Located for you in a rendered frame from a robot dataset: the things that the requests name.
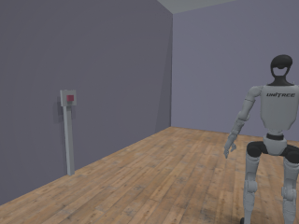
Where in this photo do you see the panel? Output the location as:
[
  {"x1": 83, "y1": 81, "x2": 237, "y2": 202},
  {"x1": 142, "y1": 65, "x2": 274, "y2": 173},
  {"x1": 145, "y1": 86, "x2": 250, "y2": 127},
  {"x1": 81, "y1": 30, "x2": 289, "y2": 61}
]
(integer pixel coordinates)
[{"x1": 60, "y1": 90, "x2": 77, "y2": 176}]

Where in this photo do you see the button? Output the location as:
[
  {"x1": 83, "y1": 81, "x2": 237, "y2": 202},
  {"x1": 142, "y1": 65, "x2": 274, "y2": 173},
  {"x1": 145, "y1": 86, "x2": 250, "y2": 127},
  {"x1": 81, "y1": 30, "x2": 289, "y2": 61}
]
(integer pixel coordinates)
[{"x1": 66, "y1": 94, "x2": 74, "y2": 102}]

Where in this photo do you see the robot left hand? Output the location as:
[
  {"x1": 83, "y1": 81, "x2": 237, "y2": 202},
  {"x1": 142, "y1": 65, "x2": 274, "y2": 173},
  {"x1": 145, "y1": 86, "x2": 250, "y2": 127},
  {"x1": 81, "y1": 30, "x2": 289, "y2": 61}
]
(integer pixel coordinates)
[{"x1": 223, "y1": 139, "x2": 236, "y2": 159}]

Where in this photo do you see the robot left forearm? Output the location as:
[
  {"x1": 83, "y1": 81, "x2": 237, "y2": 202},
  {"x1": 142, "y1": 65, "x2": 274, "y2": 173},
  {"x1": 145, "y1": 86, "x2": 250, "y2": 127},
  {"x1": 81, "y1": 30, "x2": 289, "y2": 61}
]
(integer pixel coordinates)
[{"x1": 227, "y1": 111, "x2": 245, "y2": 142}]

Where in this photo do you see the humanoid robot head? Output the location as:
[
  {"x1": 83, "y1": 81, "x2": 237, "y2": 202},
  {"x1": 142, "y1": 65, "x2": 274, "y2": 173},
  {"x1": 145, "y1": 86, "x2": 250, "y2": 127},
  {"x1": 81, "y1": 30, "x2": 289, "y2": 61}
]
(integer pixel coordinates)
[{"x1": 266, "y1": 54, "x2": 294, "y2": 87}]

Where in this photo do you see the robot left upper arm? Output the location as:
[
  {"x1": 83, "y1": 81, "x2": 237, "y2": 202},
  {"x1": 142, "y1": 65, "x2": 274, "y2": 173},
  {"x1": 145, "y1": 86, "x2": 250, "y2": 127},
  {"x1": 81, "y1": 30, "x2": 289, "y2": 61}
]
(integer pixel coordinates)
[{"x1": 238, "y1": 86, "x2": 263, "y2": 121}]

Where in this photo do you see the robot torso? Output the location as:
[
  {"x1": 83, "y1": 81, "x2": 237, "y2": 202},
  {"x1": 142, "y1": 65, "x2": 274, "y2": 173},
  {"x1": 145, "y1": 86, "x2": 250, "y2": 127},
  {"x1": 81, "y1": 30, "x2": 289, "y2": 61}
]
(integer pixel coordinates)
[{"x1": 260, "y1": 82, "x2": 299, "y2": 157}]

